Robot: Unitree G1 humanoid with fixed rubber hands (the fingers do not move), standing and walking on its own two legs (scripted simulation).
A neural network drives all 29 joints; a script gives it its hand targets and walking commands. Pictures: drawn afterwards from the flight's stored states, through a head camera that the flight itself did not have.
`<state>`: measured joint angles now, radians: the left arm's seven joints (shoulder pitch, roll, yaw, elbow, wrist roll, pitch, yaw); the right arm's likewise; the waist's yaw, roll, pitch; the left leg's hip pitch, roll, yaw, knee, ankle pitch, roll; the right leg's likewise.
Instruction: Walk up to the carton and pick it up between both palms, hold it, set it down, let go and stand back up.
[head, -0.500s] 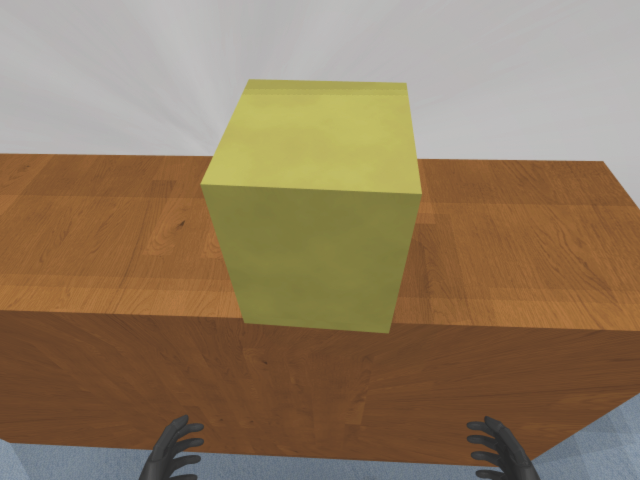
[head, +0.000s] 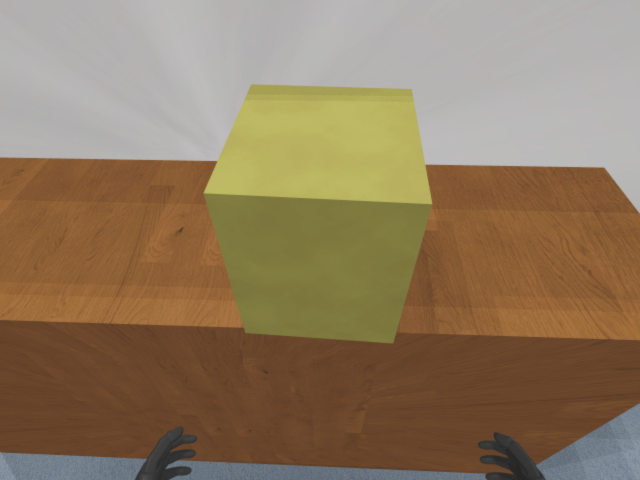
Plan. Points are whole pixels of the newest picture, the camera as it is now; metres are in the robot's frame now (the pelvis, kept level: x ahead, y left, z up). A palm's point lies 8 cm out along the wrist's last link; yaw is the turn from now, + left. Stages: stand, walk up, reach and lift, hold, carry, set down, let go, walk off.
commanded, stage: stand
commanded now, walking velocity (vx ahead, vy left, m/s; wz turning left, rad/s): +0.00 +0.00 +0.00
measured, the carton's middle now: (324, 217) +0.41 +0.01 +0.13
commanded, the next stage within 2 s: none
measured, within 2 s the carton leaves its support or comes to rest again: neither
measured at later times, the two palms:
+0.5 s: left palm out of the picture +0.03 +0.31 -0.11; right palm out of the picture +0.07 -0.28 -0.11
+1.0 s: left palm out of the picture +0.01 +0.29 -0.11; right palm out of the picture +0.05 -0.30 -0.12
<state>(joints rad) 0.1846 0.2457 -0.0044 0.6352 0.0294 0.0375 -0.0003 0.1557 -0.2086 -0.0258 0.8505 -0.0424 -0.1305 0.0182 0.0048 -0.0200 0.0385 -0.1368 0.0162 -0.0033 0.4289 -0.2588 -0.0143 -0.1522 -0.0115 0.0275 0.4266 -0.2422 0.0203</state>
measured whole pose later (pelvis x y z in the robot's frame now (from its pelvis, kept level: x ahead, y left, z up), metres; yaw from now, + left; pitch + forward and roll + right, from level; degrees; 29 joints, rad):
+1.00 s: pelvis -0.02 -0.01 +0.00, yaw +4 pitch -3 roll +0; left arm 0.18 0.33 0.01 1.07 0.02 -0.03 0.00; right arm 0.15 -0.34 -0.02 1.11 -0.02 -0.02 0.01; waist 0.00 0.01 0.04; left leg -0.14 0.00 -0.07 0.36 -0.18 -0.02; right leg -0.13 -0.02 -0.04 0.36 -0.18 0.01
